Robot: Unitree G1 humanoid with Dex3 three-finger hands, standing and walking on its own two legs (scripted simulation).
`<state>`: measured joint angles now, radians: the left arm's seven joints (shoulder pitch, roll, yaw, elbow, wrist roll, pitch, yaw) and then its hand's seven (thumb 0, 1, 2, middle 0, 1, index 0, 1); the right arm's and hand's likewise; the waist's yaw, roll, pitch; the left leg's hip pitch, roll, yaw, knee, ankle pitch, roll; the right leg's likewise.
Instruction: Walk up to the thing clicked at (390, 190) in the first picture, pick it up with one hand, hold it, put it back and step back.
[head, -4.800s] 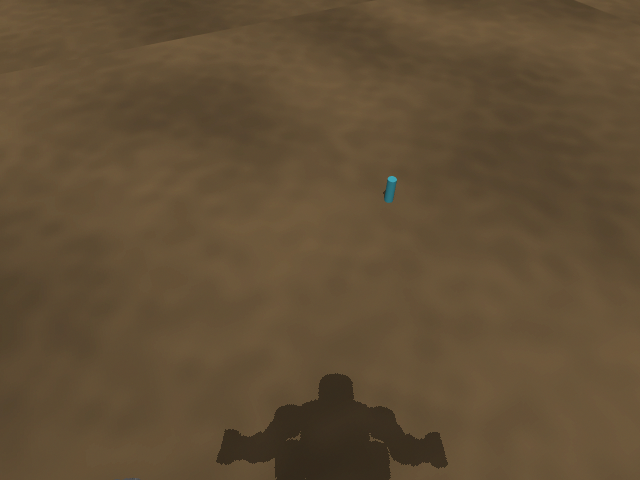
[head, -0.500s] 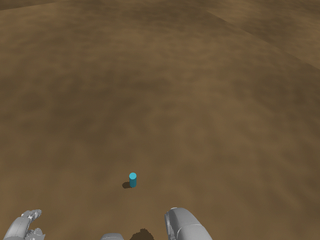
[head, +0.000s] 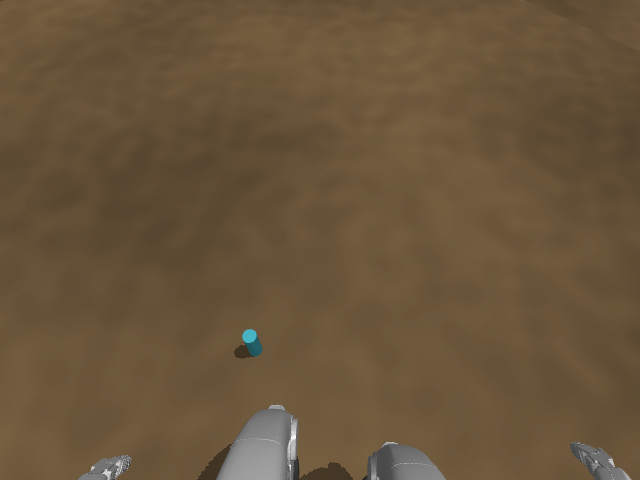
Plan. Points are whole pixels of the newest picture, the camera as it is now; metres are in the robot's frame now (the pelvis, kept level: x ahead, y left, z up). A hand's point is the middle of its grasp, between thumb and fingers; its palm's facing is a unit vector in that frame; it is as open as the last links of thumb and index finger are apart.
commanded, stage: walk up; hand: left
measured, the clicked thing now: (252, 343) +0.46 +0.26 -0.68
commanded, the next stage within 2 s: none
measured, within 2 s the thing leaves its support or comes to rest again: neither
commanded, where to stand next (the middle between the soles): +0.09 -0.01 m, yaw +3 degrees
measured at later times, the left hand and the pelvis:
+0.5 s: hand out of the picture +0.02 +0.26 -0.11, palm faces +0.02 -0.86 -0.51, open 7.3 cm; pelvis -0.02 -0.03 +0.01, yaw +2 degrees
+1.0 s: hand out of the picture +0.03 +0.25 -0.12, palm faces +0.06 -0.94 -0.34, open 7.3 cm; pelvis -0.04 -0.01 +0.03, yaw +4 degrees
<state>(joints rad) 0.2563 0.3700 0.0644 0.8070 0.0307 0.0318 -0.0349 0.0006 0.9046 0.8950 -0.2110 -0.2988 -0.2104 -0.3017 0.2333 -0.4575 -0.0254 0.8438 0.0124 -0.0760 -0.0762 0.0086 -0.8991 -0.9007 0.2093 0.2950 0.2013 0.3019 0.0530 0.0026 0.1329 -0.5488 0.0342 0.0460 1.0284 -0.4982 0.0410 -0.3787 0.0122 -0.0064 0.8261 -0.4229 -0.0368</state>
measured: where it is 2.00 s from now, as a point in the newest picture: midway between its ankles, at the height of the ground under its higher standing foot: outside the picture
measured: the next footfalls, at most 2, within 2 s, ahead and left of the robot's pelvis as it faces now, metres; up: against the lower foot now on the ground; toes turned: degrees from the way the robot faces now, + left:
left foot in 0.06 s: +0.11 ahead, +0.09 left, +0.00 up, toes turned +4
left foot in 0.58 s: +0.02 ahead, +0.14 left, +0.00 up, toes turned +2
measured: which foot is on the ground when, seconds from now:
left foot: up 0.00-0.04, down 0.06-0.28, up 0.30-0.56, down 0.58-1.00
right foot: down 0.00-1.00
